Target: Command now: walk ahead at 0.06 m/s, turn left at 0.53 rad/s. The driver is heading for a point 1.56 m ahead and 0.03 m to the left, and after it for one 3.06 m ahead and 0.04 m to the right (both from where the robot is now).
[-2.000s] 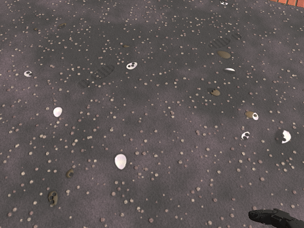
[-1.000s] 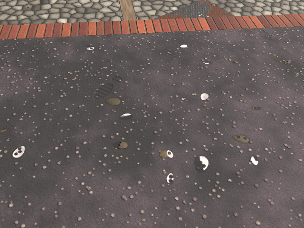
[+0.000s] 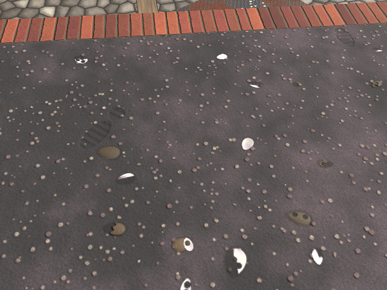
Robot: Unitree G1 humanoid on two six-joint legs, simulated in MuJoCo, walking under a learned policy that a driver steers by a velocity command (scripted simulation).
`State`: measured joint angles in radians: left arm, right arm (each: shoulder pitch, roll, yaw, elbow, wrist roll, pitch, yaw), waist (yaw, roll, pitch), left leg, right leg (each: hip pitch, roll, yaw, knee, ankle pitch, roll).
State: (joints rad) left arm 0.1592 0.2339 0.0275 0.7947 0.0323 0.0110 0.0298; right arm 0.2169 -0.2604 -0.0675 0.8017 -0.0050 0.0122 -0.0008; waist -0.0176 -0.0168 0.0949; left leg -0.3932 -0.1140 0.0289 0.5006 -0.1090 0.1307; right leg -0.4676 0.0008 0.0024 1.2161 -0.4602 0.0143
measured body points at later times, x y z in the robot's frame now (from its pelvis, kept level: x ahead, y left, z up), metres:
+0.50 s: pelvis +0.03 -0.06 +0.02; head +0.06 -0.08 +0.47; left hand +0.04 +0.23 -0.08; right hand +0.22 -0.30 -0.11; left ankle +0.00 +0.05 -0.66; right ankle +0.05 -0.16 -0.73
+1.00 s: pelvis +0.01 -0.05 +0.02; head +0.01 -0.04 +0.47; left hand -0.02 +0.21 -0.13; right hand +0.18 -0.26 -0.11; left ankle -0.04 +0.04 -0.73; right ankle +0.05 -0.16 -0.73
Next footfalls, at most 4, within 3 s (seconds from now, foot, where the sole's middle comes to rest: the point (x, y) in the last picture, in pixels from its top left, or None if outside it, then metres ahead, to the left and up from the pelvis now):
0.34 right None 0.09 -0.14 -0.76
0.72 left None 0.00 0.05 -0.76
2.08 left None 0.41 0.11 -0.76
2.62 right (183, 209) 0.72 0.04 -0.76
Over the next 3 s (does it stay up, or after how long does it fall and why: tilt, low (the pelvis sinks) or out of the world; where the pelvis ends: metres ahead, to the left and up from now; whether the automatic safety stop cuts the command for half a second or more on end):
stays up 0.77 0.08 0.02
